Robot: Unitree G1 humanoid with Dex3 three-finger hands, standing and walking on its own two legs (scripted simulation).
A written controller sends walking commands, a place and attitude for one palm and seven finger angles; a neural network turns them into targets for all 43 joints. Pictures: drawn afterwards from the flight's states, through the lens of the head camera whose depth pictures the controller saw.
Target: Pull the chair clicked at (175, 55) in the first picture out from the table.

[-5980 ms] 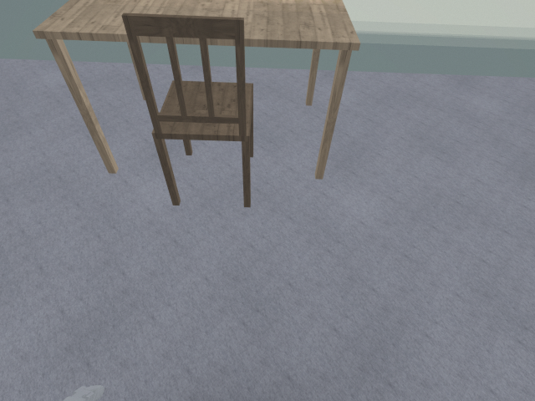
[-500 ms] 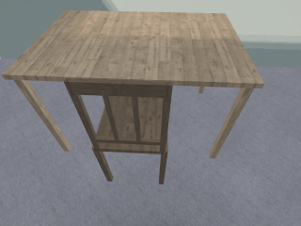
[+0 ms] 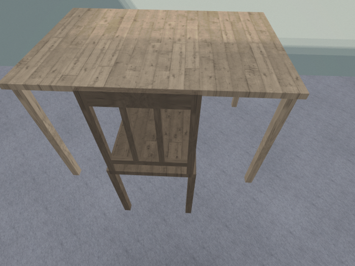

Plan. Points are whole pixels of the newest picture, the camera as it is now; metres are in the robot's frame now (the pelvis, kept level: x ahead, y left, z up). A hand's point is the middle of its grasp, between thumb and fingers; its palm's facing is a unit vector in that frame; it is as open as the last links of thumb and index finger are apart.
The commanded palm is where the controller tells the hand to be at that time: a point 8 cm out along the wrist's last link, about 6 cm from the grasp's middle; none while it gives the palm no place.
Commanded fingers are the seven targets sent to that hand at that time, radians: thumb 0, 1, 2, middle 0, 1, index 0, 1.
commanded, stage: look again from close up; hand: left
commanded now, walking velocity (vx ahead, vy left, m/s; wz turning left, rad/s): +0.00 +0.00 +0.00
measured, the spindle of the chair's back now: (130, 136) +0.54 +0.19 -0.10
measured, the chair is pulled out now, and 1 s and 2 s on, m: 0.00 0.00 0.00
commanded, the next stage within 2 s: shuffle to correct the standing spot in 0.78 s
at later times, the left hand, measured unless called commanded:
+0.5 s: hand out of the picture +0.03 +0.20 -0.17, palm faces +0.01 -0.98 -0.18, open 7.3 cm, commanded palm none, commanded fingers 0.00 0.90 0.90 -0.20 -0.30 -0.20 -0.30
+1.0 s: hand out of the picture +0.02 +0.20 -0.18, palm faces +0.02 -0.99 -0.16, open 7.4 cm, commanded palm none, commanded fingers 0.00 0.90 0.90 -0.20 -0.30 -0.20 -0.30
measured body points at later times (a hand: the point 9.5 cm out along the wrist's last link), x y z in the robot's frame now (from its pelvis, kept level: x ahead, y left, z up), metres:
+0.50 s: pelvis +0.02 +0.03 +0.00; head +0.04 +0.03 +0.45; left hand +0.03 +0.25 -0.16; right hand +0.04 -0.20 -0.15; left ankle +0.01 +0.11 -0.74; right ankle +0.00 -0.11 -0.74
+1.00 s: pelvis +0.03 +0.03 +0.00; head +0.04 +0.04 +0.45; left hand +0.02 +0.25 -0.16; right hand +0.03 -0.19 -0.15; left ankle +0.01 +0.11 -0.74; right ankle +0.00 -0.11 -0.74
